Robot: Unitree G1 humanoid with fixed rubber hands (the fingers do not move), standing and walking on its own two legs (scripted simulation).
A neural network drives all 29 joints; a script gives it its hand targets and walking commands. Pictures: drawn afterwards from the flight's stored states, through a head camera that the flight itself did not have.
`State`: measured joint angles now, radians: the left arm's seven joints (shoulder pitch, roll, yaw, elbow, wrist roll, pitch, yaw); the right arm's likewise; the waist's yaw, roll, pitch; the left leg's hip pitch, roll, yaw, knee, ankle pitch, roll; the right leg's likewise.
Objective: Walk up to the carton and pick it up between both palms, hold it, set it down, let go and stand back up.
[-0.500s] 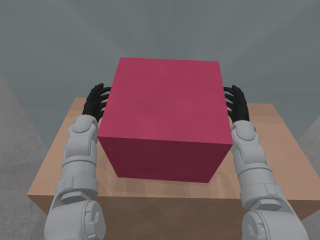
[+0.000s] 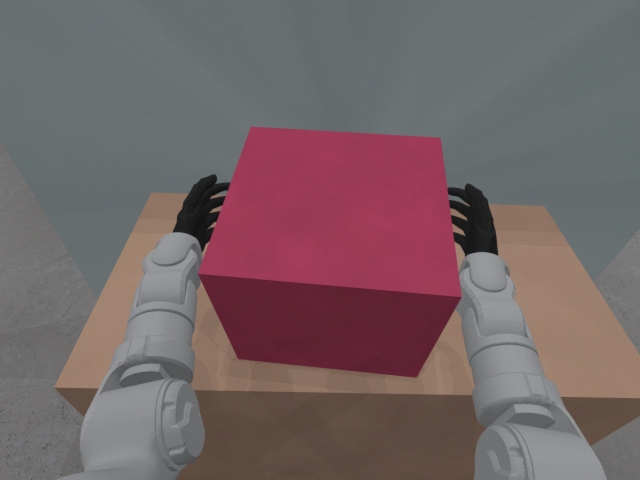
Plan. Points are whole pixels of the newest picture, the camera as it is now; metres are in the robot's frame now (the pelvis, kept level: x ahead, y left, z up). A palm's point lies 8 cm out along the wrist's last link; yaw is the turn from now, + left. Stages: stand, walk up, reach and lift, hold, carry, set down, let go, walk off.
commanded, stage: set down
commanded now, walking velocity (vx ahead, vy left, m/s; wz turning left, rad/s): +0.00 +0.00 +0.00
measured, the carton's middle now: (334, 253) +0.44 +0.00 +0.06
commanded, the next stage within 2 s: none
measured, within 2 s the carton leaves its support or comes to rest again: rests again in 1.80 s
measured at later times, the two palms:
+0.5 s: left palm (195, 231) +0.43 +0.20 +0.10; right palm (466, 247) +0.40 -0.16 +0.12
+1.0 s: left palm (197, 231) +0.44 +0.20 +0.09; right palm (460, 254) +0.40 -0.16 +0.10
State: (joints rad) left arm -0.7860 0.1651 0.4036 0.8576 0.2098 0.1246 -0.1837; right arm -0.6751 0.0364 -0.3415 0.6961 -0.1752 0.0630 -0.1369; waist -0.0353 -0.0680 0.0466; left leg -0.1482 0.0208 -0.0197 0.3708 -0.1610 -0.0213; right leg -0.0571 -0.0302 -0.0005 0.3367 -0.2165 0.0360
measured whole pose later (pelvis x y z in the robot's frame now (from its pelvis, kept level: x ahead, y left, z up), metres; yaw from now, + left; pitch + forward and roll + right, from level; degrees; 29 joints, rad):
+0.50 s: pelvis +0.01 +0.00 +0.00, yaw +0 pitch -2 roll +0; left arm -0.82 0.20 0.40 0.98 0.21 0.03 -0.20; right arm -0.68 0.07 -0.38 0.70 -0.22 0.04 -0.14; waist -0.04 -0.07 0.06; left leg -0.15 0.02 -0.02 0.37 -0.18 -0.02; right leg -0.06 -0.04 0.00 0.34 -0.23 0.04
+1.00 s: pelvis +0.02 +0.00 +0.00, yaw +0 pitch -2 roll +0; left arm -0.87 0.23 0.41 1.08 0.21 -0.01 -0.21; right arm -0.67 0.12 -0.47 0.70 -0.32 0.01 -0.13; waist -0.04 -0.07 0.08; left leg -0.15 0.01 -0.02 0.37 -0.19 -0.02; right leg -0.06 -0.04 0.00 0.34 -0.24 0.04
